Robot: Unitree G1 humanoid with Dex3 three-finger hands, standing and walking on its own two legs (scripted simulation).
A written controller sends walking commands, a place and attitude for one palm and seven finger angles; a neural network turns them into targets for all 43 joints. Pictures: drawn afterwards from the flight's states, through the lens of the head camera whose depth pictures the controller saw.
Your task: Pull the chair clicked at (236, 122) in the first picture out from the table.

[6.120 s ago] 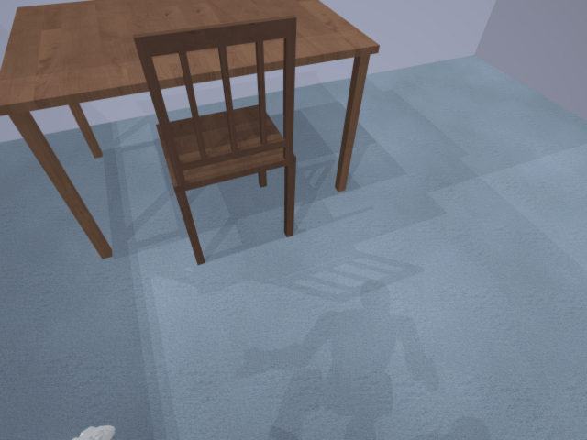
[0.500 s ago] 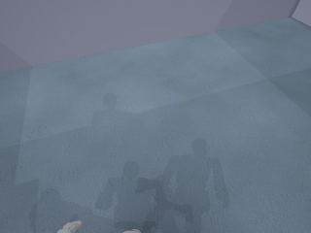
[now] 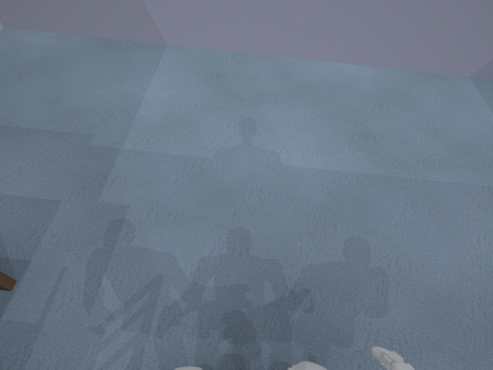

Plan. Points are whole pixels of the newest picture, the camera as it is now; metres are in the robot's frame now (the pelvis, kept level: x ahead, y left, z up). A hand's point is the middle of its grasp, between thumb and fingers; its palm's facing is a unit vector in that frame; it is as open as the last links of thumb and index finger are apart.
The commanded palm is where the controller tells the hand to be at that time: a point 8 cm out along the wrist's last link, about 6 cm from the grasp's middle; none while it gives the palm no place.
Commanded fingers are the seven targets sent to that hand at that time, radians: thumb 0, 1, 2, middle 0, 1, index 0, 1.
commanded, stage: turn to face it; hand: left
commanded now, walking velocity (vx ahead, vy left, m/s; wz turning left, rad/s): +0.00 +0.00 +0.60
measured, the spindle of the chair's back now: out of the picture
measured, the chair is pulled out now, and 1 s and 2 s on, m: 0.00 0.00 0.00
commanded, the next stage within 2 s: none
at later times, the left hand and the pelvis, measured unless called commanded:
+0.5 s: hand out of the picture +0.06 +0.17 -0.13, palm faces +0.28 -0.92 -0.27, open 7.4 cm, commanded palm none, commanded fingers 0.00 0.90 0.90 -0.20 -0.30 -0.20 -0.30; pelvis +0.02 -0.04 +0.01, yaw +19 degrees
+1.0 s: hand out of the picture -0.05 +0.24 -0.15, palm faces +0.58 -0.77 -0.26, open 7.4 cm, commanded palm none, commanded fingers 0.00 0.90 0.90 -0.20 -0.30 -0.20 -0.30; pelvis +0.01 +0.01 +0.01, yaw +35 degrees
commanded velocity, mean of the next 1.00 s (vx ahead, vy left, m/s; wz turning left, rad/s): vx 0.00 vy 0.00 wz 0.60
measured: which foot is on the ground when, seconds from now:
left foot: down 0.00-0.32, up 0.34-0.70, down 0.72-1.00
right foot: up 0.00-0.30, down 0.32-0.72, up 0.74-1.00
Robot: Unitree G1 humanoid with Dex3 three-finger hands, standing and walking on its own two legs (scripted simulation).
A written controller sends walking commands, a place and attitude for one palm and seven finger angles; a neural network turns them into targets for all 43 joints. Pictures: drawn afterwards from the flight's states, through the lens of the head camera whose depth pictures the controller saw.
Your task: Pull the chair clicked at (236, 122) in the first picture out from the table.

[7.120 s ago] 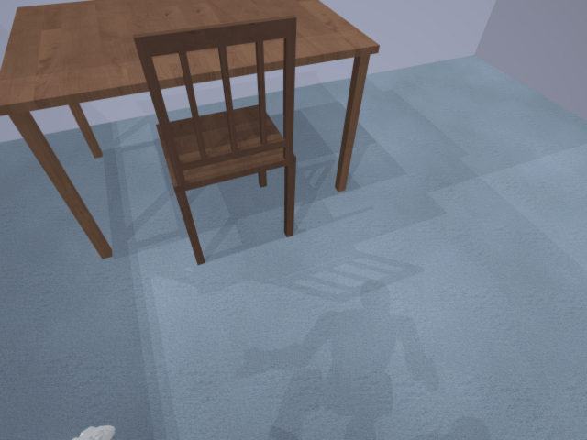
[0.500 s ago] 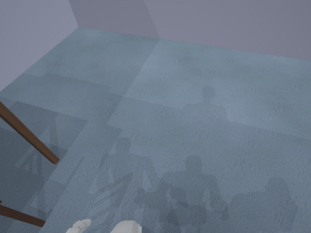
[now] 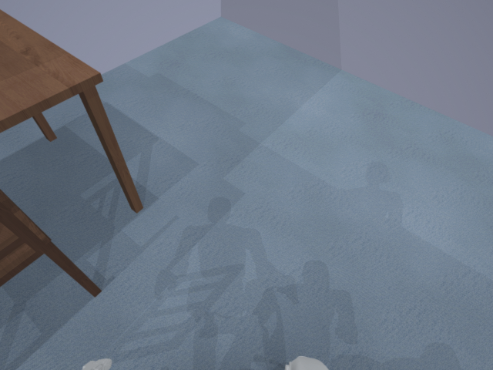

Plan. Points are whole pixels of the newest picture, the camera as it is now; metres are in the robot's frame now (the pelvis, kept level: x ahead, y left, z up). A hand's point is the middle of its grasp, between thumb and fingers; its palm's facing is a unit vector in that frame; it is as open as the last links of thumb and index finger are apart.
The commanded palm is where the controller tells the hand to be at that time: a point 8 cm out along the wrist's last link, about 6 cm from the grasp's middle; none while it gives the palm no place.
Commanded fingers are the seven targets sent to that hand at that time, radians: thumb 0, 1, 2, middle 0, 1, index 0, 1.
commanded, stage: turn to face it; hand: left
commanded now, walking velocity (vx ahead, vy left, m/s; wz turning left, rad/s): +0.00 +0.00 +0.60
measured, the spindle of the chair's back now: out of the picture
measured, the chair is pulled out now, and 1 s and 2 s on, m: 0.00 0.00 0.00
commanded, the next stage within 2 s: take the last steps up to it in 1.32 s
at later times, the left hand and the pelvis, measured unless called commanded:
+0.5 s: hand out of the picture +0.01 +0.17 -0.16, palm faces +0.31 -0.91 -0.27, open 7.4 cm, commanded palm none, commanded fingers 0.00 0.90 0.90 -0.20 -0.30 -0.20 -0.30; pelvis +0.00 -0.04 +0.00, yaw +20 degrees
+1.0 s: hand out of the picture -0.02 +0.23 -0.15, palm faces +0.58 -0.77 -0.26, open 7.4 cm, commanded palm none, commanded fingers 0.00 0.90 0.90 -0.20 -0.30 -0.20 -0.30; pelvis +0.01 -0.01 +0.00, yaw +36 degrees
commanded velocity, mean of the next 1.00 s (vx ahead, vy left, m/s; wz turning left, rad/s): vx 0.00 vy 0.00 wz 0.58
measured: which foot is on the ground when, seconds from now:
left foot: down 0.00-0.20, up 0.22-0.60, down 0.62-1.00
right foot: up 0.00-0.18, down 0.20-0.62, up 0.64-1.00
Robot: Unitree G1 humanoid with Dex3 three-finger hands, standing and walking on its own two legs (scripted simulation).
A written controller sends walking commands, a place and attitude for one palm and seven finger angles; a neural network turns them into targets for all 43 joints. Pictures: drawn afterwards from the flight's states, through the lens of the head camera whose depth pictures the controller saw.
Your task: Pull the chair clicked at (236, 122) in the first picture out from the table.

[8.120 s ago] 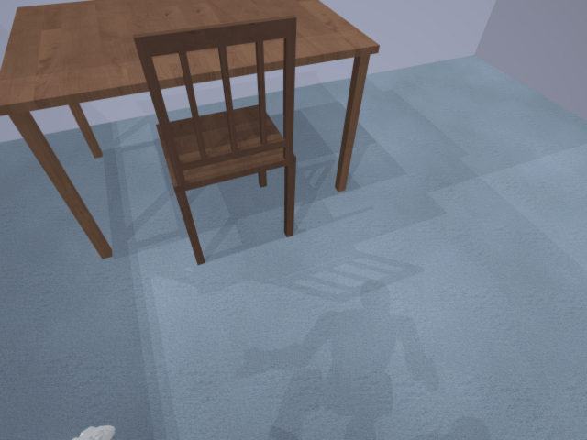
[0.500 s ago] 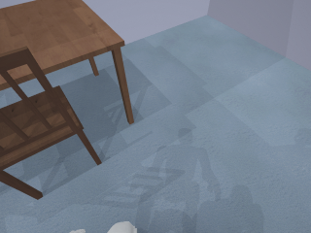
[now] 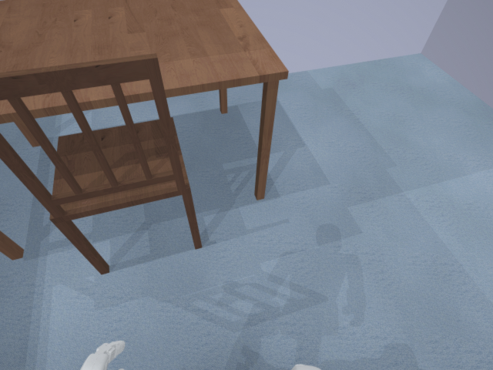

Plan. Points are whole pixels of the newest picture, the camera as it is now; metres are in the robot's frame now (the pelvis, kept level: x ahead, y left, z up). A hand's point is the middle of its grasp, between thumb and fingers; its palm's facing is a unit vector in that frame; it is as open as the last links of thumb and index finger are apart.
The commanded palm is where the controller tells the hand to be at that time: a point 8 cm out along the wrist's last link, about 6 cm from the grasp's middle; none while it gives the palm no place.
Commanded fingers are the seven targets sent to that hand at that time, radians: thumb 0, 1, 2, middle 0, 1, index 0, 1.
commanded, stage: turn to face it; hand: left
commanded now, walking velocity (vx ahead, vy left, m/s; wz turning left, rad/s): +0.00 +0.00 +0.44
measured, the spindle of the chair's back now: (94, 144) +0.63 +0.41 -0.08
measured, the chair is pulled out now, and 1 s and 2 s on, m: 0.00 0.00 0.00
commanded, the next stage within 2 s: take the last steps up to it in 0.32 s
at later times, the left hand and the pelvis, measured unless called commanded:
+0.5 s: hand out of the picture -0.05 +0.19 -0.18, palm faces +0.28 -0.93 -0.24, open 7.4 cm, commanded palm none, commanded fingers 0.00 0.90 0.90 -0.20 -0.30 -0.20 -0.30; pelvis -0.02 -0.01 -0.01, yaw +14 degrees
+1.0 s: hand out of the picture +0.11 +0.20 -0.17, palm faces +0.23 -0.95 -0.20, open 7.4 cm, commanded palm none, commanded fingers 0.00 0.90 0.90 -0.20 -0.30 -0.20 -0.30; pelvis +0.09 +0.00 -0.01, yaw +14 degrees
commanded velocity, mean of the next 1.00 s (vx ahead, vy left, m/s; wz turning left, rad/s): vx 0.18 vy -0.01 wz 0.14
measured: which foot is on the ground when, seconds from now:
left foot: down 0.00-0.08, up 0.10-0.50, down 0.52-1.00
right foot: up 0.00-0.06, down 0.08-0.52, up 0.54-0.98, down 1.00-1.00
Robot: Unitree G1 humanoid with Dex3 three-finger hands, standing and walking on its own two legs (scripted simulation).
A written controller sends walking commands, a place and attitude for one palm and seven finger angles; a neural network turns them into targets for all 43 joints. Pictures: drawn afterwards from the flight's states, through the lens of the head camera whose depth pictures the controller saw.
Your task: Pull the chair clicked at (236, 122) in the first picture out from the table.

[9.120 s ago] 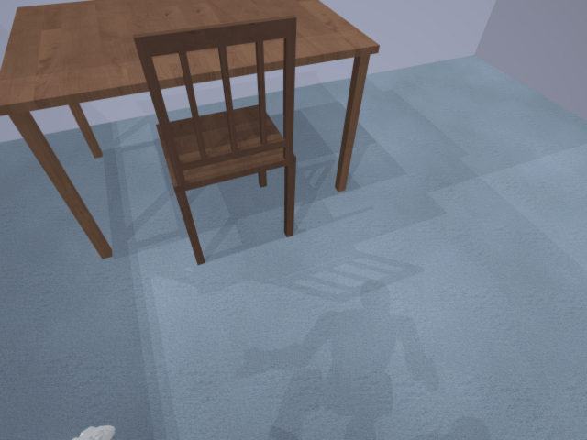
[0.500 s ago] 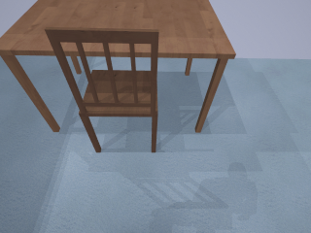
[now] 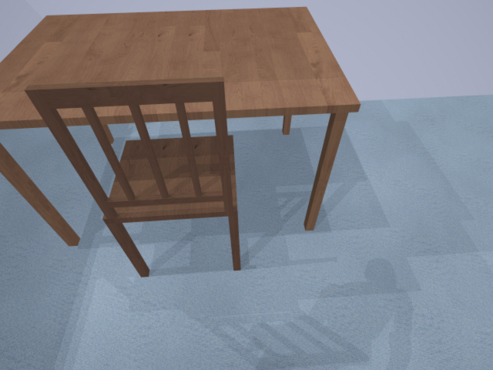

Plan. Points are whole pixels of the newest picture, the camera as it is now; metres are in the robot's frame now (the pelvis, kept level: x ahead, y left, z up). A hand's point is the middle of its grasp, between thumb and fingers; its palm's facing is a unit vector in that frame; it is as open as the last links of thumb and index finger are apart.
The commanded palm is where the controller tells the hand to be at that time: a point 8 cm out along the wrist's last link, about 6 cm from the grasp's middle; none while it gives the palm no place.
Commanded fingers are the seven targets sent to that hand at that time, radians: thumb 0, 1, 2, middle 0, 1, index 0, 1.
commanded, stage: take the last steps up to it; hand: left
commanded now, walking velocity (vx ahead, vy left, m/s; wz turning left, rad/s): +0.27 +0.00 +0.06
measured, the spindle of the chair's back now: (151, 157) +0.62 +0.27 -0.07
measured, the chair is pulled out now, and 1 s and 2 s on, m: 0.00 0.00 0.00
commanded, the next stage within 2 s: come to a stop and stand still in 0.30 s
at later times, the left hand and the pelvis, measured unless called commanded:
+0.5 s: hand out of the picture +0.12 +0.18 -0.18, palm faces +0.10 -0.99 -0.13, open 7.3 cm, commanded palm none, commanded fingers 0.00 0.90 0.90 -0.20 -0.30 -0.20 -0.30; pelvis +0.17 +0.02 +0.00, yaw +1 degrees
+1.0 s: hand (174, 328) +0.23 +0.15 -0.14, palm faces +0.02 -0.96 -0.29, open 7.3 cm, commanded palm none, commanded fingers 0.00 0.90 0.90 -0.20 -0.30 -0.20 -0.30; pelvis +0.17 -0.04 +0.01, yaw +0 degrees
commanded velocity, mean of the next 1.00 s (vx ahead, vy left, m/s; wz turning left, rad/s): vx -0.01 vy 0.02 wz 0.01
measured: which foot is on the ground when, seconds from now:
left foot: down 0.00-0.00, up 0.02-0.40, down 0.42-0.88, up 0.90-1.00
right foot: down 0.00-0.42, up 0.44-0.86, down 0.88-1.00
